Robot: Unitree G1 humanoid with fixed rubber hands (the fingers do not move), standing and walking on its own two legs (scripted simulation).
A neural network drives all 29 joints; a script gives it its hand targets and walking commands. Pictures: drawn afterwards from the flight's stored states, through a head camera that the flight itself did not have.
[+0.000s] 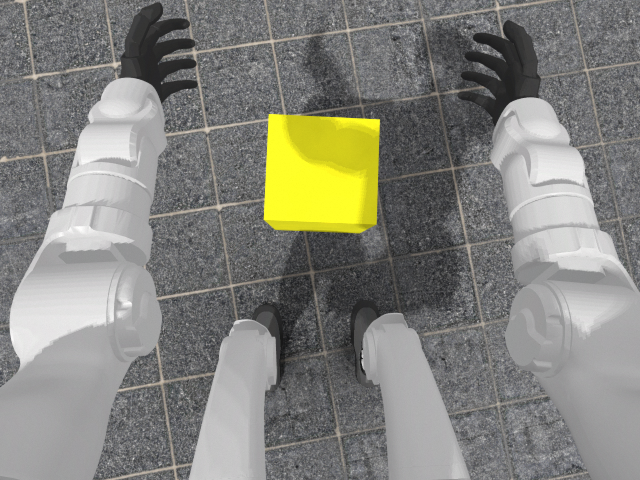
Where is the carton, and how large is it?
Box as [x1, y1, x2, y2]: [264, 114, 379, 232]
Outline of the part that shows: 269,114 264,219 275,229 360,232 376,224 379,119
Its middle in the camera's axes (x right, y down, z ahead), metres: +0.00 -0.12 +0.85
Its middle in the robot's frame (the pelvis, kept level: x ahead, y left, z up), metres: +0.52 -0.02 -0.52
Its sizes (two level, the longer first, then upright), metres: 0.210 0.200 0.250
